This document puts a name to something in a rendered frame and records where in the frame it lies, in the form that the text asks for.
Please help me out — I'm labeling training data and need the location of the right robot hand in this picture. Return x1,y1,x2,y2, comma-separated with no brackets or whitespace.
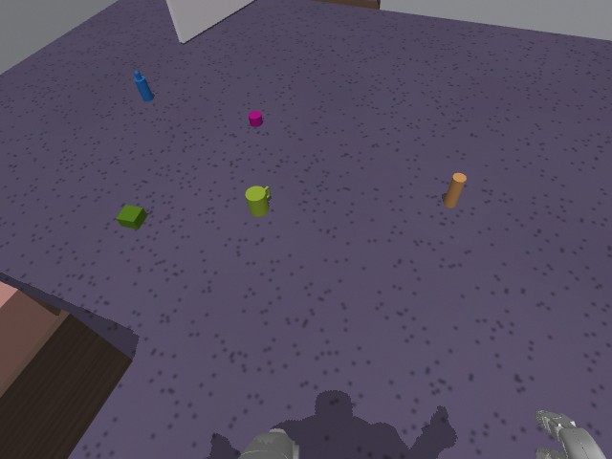
534,410,606,459

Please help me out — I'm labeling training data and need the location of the bed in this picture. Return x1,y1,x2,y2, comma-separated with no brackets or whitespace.
0,281,133,459

